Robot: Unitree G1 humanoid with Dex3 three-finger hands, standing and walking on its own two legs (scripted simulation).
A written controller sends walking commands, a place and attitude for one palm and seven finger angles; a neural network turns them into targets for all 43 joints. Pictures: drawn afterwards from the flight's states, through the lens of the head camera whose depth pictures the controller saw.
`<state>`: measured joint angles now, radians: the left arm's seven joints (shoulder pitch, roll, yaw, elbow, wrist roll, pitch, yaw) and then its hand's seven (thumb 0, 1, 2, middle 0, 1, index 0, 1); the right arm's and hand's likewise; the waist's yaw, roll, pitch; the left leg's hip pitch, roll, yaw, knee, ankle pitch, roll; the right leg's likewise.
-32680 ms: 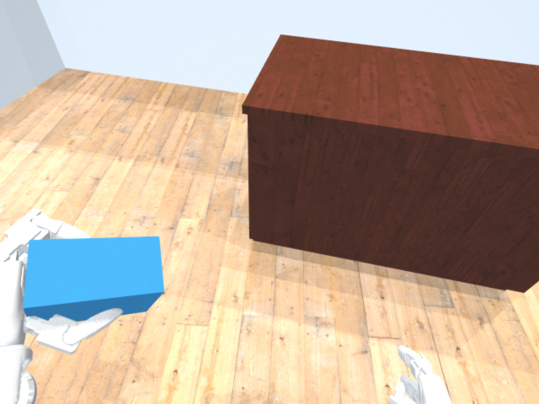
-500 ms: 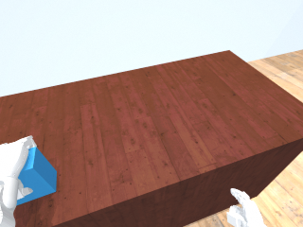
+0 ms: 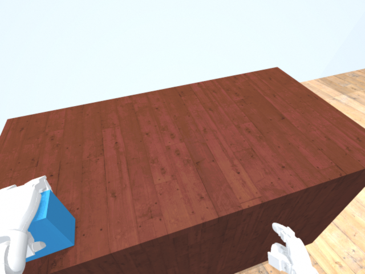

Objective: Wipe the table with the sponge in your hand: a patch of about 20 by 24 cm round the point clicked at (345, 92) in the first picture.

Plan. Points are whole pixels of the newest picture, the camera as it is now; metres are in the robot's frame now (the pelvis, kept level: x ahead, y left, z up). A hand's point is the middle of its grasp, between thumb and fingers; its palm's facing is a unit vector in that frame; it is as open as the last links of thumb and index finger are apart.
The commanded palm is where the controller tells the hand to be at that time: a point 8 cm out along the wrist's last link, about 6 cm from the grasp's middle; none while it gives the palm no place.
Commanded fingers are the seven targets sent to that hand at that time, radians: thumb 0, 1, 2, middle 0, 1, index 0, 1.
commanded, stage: lift the sponge slowly off the table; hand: left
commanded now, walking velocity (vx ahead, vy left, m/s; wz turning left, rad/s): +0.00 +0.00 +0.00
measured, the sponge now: (42, 231) +0.17 +0.34 +0.02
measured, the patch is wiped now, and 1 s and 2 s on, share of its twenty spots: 1.00 1.00 1.00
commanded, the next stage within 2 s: bring the sponge back beside the body in 1.94 s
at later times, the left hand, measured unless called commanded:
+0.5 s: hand (29, 224) +0.16 +0.32 +0.09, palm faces +0.01 -0.09 -1.00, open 10.5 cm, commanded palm +0.14 +0.32 +0.15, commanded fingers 0.00 0.10 1.30 -1.20 -1.60 -1.20 -1.60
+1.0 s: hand (24, 213) +0.16 +0.32 +0.12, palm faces +0.04 -0.06 -1.00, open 10.5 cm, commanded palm +0.14 +0.32 +0.18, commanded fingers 0.00 0.10 1.30 -1.20 -1.60 -1.20 -1.60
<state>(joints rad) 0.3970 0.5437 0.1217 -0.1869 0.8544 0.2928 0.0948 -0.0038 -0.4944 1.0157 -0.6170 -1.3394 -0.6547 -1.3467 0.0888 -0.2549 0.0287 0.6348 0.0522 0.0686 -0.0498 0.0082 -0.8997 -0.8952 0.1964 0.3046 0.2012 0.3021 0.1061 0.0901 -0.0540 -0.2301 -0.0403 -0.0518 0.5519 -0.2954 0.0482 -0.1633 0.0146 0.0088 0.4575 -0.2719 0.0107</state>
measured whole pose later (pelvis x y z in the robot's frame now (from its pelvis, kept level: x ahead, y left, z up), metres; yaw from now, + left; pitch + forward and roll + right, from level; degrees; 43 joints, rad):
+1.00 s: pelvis -0.02 -0.02 +0.01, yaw +1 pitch -6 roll -1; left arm 0.22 0.62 0.11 -0.18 0.83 0.30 -0.06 -0.01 -0.53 1.02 -0.67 -1.29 -0.71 -1.30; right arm 0.04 -0.27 0.05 0.66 0.05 0.02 -0.10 0.01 -0.90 -0.90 0.20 0.30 0.20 0.30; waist 0.14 0.10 0.01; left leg -0.14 -0.02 -0.08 0.46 -0.22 0.01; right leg -0.08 0.03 -0.02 0.39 -0.22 -0.02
